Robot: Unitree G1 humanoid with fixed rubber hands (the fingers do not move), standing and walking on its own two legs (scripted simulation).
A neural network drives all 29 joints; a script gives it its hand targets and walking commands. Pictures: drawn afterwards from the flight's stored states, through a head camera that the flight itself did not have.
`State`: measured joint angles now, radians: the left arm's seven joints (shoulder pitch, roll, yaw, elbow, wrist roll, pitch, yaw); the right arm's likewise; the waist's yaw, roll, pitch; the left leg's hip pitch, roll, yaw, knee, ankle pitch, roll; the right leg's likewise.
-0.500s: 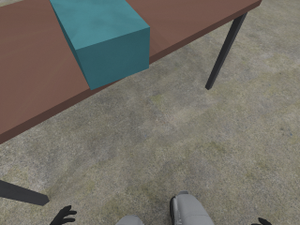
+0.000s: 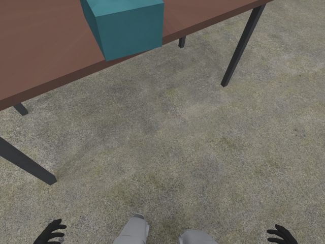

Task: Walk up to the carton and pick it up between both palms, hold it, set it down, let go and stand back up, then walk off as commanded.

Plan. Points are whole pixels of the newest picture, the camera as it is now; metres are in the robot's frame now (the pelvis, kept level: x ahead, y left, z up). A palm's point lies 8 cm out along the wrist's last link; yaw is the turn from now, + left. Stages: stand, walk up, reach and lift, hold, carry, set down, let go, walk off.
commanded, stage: walk off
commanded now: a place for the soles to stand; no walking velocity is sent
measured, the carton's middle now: (118, 10) +0.85 +0.17 +0.06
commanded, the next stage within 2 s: stand in 1.88 s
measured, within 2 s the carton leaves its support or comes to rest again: neither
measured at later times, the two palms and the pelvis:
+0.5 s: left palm out of the picture -0.07 +0.29 -0.12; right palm out of the picture -0.06 -0.31 -0.11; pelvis -0.16 -0.01 -0.01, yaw +0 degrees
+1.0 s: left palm out of the picture -0.11 +0.30 -0.09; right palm out of the picture -0.10 -0.30 -0.09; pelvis -0.19 -0.01 +0.01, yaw +1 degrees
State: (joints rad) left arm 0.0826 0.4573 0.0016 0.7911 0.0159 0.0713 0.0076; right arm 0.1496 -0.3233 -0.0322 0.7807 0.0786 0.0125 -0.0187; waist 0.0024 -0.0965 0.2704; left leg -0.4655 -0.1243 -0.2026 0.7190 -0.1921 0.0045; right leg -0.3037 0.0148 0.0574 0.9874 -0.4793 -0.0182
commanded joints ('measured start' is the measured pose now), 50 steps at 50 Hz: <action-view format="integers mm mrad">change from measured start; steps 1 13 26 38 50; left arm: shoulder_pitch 249 149 50 163 68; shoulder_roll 215 172 216 246 145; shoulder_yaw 142 160 136 133 98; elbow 9 -48 -7 66 50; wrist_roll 7 14 -3 13 -17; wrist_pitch -60 -97 -98 -159 -138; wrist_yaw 18 35 26 22 6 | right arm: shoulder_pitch -4 28 29 66 68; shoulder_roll -264 -298 -359 -267 -334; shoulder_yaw -100 -101 -105 -76 -91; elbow -122 -84 -62 -25 6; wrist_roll -100 -107 -135 -104 -114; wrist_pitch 22 13 -31 -49 -72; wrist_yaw -17 -5 21 22 35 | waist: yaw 66 36 -10 31 0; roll -27 62 253 53 265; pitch -318 -248 -89 -192 -137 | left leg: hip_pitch -93 -126 -79 -82 74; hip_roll -29 6 359 25 294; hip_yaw -125 -22 -597 -45 -471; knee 212 512 -482 145 -491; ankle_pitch -94 -339 -603 -365 -423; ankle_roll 57 -23 252 32 176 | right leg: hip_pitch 254 206 -114 179 -26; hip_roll -207 -284 32 -344 36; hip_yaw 390 456 43 523 -18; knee -629 -555 66 -738 -256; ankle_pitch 312 234 -167 -92 -46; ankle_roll -27 -157 -29 -189 -51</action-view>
